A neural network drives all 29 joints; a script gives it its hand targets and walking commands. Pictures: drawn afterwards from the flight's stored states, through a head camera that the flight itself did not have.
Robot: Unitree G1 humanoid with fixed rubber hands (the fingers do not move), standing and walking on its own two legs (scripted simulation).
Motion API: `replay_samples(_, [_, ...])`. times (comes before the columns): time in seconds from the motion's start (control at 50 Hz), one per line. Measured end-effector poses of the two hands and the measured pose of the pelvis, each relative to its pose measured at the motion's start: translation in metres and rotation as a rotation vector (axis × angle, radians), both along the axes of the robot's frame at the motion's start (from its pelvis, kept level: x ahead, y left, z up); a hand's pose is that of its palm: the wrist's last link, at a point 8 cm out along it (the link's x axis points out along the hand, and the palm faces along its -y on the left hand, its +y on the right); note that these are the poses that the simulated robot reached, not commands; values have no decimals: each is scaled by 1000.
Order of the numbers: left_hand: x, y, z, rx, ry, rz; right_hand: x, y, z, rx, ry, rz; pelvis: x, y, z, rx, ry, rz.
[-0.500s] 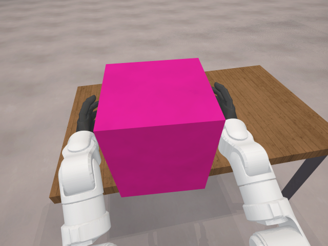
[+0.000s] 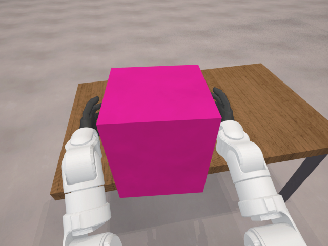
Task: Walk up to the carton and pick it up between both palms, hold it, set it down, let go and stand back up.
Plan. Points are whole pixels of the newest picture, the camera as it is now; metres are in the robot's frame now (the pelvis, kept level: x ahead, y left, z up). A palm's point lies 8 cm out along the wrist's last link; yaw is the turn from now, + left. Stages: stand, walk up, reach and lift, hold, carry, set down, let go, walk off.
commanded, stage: hold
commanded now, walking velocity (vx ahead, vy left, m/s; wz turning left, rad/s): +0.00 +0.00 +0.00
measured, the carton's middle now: (158, 132) +0.37 +0.01 +0.12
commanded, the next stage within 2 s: set down in 1.40 s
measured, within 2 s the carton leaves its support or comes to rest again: neither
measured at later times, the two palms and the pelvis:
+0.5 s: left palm (88, 128) +0.34 +0.15 +0.18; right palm (226, 115) +0.36 -0.15 +0.18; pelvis +0.00 +0.00 +0.00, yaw +0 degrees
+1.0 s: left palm (90, 130) +0.34 +0.16 +0.17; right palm (224, 120) +0.36 -0.14 +0.16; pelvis +0.00 +0.00 +0.00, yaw +0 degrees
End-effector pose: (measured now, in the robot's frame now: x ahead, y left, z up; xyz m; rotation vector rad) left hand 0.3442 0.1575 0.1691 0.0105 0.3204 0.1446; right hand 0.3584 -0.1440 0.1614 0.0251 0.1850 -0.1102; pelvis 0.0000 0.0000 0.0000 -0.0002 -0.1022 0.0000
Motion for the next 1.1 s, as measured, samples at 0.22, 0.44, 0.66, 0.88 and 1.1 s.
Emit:
replay_samples(0.22, [-4, -2, 17, 18, -69, 4, -1, -2, 20, -12, -72, 10, 4, 2, 0, 0, 6, 2])
replay_samples(0.44, [-5, -3, 6, -5, -59, 8, -3, -3, 10, -1, -61, 11, 2, 1, 0, 0, 23, -2])
replay_samples(0.66, [0, -4, 3, 0, -4, -6, 0, -3, 2, 1, -5, 2, 0, -1, 0, 0, -6, -2])
replay_samples(0.88, [-6, -3, 17, 9, -76, 1, -2, -1, 22, -13, -77, 13, 3, 0, 0, 0, 6, 0])
replay_samples(1.1, [-4, -2, 5, -5, -51, 5, -1, -1, 8, -2, -52, 7, 2, 2, 0, 0, 23, -2])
